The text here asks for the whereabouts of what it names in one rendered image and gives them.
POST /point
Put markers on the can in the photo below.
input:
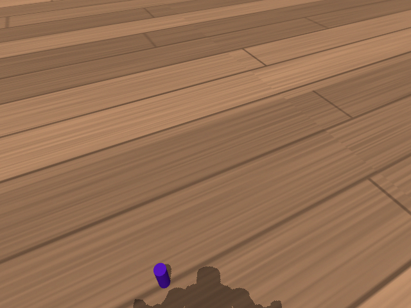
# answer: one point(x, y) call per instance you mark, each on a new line
point(161, 275)

